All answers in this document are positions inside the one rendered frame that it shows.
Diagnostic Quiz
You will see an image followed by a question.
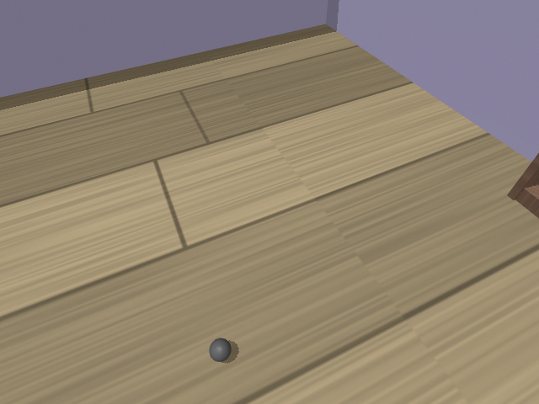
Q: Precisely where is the bookshelf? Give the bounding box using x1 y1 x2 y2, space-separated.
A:
507 153 539 218

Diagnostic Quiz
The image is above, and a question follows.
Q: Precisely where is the ball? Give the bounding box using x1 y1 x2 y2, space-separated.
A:
209 338 232 362

